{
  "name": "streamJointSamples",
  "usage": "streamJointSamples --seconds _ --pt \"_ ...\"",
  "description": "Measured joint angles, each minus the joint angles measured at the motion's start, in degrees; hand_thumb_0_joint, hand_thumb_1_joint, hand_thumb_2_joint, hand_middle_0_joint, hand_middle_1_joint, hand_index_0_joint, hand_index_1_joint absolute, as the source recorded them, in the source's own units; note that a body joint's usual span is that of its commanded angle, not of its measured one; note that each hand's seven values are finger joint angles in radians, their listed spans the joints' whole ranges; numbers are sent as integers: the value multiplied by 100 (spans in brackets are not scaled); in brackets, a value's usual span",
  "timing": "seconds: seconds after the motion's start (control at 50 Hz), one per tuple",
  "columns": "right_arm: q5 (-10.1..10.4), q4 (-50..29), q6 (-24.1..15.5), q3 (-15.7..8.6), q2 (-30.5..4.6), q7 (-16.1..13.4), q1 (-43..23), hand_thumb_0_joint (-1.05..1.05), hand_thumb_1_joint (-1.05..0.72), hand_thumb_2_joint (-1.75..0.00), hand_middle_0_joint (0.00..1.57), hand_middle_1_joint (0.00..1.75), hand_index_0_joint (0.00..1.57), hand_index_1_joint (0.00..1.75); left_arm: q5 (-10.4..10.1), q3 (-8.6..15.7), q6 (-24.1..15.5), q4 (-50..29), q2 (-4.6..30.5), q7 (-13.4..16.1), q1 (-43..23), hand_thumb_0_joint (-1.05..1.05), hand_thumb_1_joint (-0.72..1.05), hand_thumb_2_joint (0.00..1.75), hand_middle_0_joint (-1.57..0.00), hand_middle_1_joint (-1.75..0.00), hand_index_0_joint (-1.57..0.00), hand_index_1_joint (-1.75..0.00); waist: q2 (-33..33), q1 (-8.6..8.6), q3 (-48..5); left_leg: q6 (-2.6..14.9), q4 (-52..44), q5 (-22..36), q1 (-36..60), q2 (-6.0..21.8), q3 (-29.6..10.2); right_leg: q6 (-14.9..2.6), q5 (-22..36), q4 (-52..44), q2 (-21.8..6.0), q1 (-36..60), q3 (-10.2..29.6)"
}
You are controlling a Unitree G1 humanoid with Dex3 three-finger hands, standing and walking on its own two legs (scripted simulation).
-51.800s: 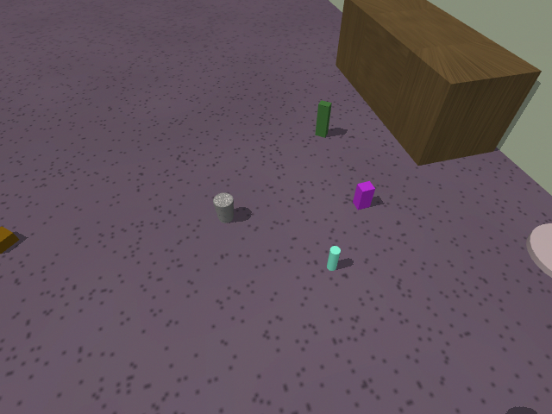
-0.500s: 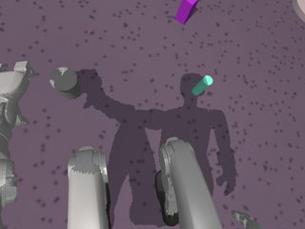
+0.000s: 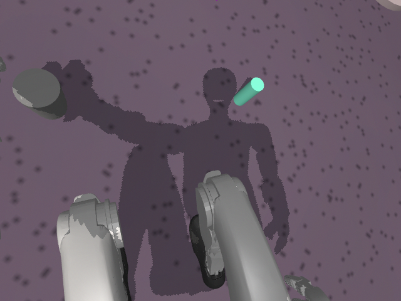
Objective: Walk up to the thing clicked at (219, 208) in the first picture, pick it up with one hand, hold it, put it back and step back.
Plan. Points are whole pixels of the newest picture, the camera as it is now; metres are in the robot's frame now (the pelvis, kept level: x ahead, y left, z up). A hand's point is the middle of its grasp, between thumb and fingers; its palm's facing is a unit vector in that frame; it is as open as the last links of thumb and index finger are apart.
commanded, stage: rise first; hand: left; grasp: from above
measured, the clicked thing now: (45, 98) +0.57 +0.26 -0.31
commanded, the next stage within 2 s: approach in 1.80 s
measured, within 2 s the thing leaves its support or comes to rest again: neither
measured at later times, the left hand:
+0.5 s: hand out of the picture +0.51 +0.30 -0.17, palm faces -0.44 -0.06 -0.90, open 14.2 cm
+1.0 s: hand (3, 94) +0.52 +0.30 -0.18, palm faces -0.45 -0.05 -0.89, open 14.3 cm
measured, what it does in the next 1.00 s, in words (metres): stands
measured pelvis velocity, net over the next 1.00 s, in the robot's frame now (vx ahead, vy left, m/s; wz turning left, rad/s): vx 0.00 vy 0.00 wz -0.04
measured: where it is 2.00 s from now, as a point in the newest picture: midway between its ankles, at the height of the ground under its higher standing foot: (165, 275)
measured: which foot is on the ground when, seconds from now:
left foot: down 0.00-1.00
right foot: down 0.00-1.00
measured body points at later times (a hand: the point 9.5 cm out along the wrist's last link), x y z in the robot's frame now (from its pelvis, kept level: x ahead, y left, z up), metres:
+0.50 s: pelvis +0.00 +0.00 -0.02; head +0.26 +0.07 +0.34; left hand +0.53 +0.30 -0.12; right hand +0.01 -0.27 -0.11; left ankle +0.08 +0.12 -0.33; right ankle +0.10 -0.13 -0.33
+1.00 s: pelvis +0.00 +0.00 -0.03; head +0.26 +0.08 +0.32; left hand +0.54 +0.30 -0.13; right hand +0.01 -0.26 -0.11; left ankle +0.08 +0.12 -0.33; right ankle +0.10 -0.13 -0.33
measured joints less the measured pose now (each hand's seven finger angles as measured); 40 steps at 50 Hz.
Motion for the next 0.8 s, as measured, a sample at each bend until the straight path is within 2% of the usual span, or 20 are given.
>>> streamJointSamples --seconds 0.38,0.8 --pt "-59 -184 105 279 -169 50 119 0 -92 -91 20 29 20 30 -95 -13 54 304 379 -57 -323 0 -56 102 -7 -105 -8 -104 -31 -235 215 -57 273 -26 -167 46 -141 -8 54 212 78 -192 -109" --pt "-27 -319 195 469 -111 61 69 0 -92 -91 20 29 20 30 -142 -192 187 214 475 -263 -467 0 -56 101 -8 -105 -8 -104 -66 -336 293 -14 459 9 -338 36 -170 26 91 343 93 -314 -129"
